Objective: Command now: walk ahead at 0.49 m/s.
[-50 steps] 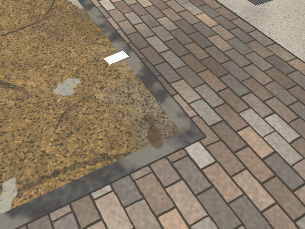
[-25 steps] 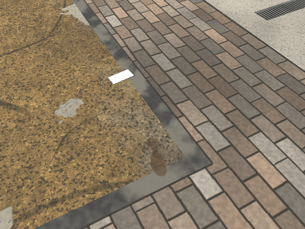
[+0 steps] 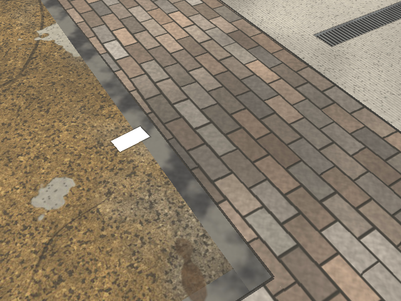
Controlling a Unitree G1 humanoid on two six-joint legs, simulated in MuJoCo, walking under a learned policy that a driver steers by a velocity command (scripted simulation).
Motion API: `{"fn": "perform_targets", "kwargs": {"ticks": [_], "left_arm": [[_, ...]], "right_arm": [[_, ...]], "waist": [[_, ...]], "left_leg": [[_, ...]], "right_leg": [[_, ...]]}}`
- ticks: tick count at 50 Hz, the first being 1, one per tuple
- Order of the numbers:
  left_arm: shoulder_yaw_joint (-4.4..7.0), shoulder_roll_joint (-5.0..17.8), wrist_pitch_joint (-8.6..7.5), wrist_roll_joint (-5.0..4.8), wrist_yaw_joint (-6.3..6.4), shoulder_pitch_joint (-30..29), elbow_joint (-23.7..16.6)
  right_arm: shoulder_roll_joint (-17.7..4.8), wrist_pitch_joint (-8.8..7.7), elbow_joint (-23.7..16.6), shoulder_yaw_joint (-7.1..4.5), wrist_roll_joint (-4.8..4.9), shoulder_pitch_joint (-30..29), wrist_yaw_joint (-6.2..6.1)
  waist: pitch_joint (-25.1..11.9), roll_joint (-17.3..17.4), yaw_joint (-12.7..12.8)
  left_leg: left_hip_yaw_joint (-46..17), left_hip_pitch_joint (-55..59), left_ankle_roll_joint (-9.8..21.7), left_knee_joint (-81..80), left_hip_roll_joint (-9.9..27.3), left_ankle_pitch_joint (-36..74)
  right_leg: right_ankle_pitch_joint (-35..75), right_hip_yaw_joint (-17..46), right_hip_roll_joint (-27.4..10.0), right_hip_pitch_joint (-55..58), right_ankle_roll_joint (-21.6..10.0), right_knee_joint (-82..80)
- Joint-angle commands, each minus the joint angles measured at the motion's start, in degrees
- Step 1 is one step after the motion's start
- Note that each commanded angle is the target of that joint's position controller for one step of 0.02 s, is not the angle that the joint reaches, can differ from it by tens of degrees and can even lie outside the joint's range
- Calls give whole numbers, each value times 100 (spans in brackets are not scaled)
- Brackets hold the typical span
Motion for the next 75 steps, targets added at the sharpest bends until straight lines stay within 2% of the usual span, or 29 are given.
{"fn": "perform_targets", "kwargs": {"ticks": [1,6,11,13,15,16,17,18,19,20,22,24,27,35,38,40,42,43,44,45,46,48,49,52,56,61,62,65,75], "left_arm": [[79,264,25,71,42,199,-242],[32,163,-48,3,-57,-899,-530],[21,271,-119,-56,-241,-1460,-805],[84,429,-169,-54,-281,-1125,-773],[344,925,-198,-34,-234,509,-303],[494,1545,-185,79,-202,1490,-131],[470,1469,-148,53,-233,1736,-40],[321,1002,-164,32,-241,1409,-99],[241,770,-156,30,-231,861,-235],[183,623,-153,60,-258,396,-311],[111,373,-172,110,-304,112,-295],[135,444,-197,101,-301,293,-150],[189,636,-178,104,-208,594,11],[201,745,-58,8,-74,1283,346],[202,730,61,31,-23,1308,463],[225,806,114,32,10,1150,471],[203,770,147,26,19,944,404],[126,607,127,134,21,1026,257],[-105,-190,75,149,-58,2148,486],[10,299,37,23,-80,2194,694],[94,577,49,-107,-69,1563,513],[152,574,198,-1,70,847,357],[155,457,299,41,112,939,352],[99,95,459,65,198,1112,419],[132,255,604,91,225,735,389],[145,302,591,230,195,554,445],[207,621,573,170,209,489,469],[173,312,439,152,161,297,609],[138,252,328,89,155,485,853]], "right_arm": [[-750,-99,-308,-117,5,-216,-116],[-942,-8,-178,-151,112,351,-211],[-994,121,-12,-194,150,669,-230],[-1079,181,-26,-229,154,541,-240],[-883,226,-126,-146,76,355,-237],[-413,152,-278,14,8,725,-213],[-85,0,-220,122,93,1011,-177],[-775,-115,-285,-45,228,600,-152],[-950,-161,-456,-90,296,97,-149],[-887,-144,-493,-101,227,-142,-181],[-695,13,-474,-144,132,-72,-213],[-501,135,-434,-138,125,52,-226],[-527,181,-645,-174,69,-515,-247],[-379,105,-1083,-113,122,-2043,-120],[-367,33,-1214,-97,86,-2277,-15],[-558,-13,-1131,-168,60,-1888,21],[-944,-57,-702,-346,-17,-641,-18],[-1335,-56,-530,-414,-149,145,-71],[-1488,19,-481,-385,-169,250,-74],[-1113,84,-505,-315,-36,354,-42],[-972,107,-599,-268,45,-216,-50],[-564,123,-741,-121,8,-1135,-85],[-504,126,-705,-97,-63,-1289,-91],[-554,135,-588,-106,-197,-1386,-122],[-734,240,-491,-140,-95,-1316,-226],[-483,387,-279,-44,17,-1089,-287],[-531,401,-260,-80,12,-877,-295],[-493,478,-220,-95,-5,-899,-379],[-412,521,61,-99,22,-869,-345]], "waist": [[311,454,266],[328,468,-135],[470,552,-249],[296,659,5],[-700,505,770],[-1682,-516,863],[-2217,-1570,772],[-1644,-988,787],[-1017,-632,646],[-622,-139,456],[-313,-193,144],[-183,-179,36],[51,-41,104],[428,-104,551],[493,-156,518],[154,-337,267],[-597,-207,-323],[-1441,443,-455],[-2373,1888,14],[-2785,1266,-223],[-1892,989,-137],[-864,392,154],[-740,579,347],[-668,871,522],[-726,859,375],[28,539,388],[212,124,137],[259,-393,71],[-125,120,180]], "left_leg": [[-1221,-560,976,-1189,1608,380],[-925,92,706,-1075,1551,429],[-1054,987,616,-593,1937,393],[-1073,1132,507,-163,2005,1053],[-598,582,217,1799,1457,2411],[-145,-1363,-153,4082,784,838],[-592,-2900,-298,5490,124,-2341],[-1119,-3450,-161,6071,507,-2224],[-953,-3539,-73,6015,823,-1705],[-829,-3281,-98,5671,1074,-1209],[-823,-2674,-146,5088,1337,-733],[-730,-2560,-224,4837,1345,-540],[-707,-3125,-366,4081,1382,114],[-420,-3048,-381,1854,1084,1329],[-345,-2762,-247,1405,901,1071],[-307,-2091,-91,1247,707,867],[-139,-360,136,834,505,1854],[-1127,1389,459,1304,1534,4208],[-2963,3254,1609,1421,3065,5693],[-3287,2949,1621,1090,2891,4664],[-2573,2129,1348,841,2635,3861],[-1805,400,995,311,2154,2896],[-1557,-255,893,107,2002,2640],[-1022,-991,892,-148,1716,2489],[-1144,-1080,806,-443,1726,141],[-1153,-1517,58,-374,1268,-2354],[-918,-1457,-100,-234,970,-2135],[-474,-425,-185,370,716,-1177],[-373,-95,-155,785,725,326]], "right_leg": [[879,9,-244,-181,163,-777],[1760,-250,63,6,227,-2663],[1075,-260,208,28,47,-3432],[661,-384,369,630,-123,-3659],[684,-420,486,2876,-465,-3725],[483,1549,-943,5159,-1163,-3744],[-283,3784,-1664,6128,-1700,-4683],[-511,3453,-1481,5656,-1429,-4824],[-98,2538,-1293,4852,-1210,-4877],[449,1894,-1046,4020,-1113,-5081],[885,1162,-660,3149,-978,-5449],[1359,782,-537,2880,-1051,-5648],[1820,492,-537,3013,-1088,-5796],[1351,28,-463,3568,-872,-5884],[2595,-107,-543,3876,-732,-5307],[3515,-83,-555,4048,-557,-4764],[4072,-316,-58,3838,-225,-3323],[2131,-499,349,2702,34,-1744],[-2644,-325,1188,877,368,330],[-2868,601,1087,787,365,968],[-2551,395,801,377,352,989],[-1780,118,326,646,442,278],[-1519,127,190,1186,450,-119],[-1291,-97,273,1985,469,-1336],[-530,-166,300,2400,421,-2396],[147,-100,184,2890,96,-4028],[-218,-64,119,2617,-17,-4053],[-1099,-9,238,1618,108,-4526],[440,-167,365,2317,143,-4144]]}}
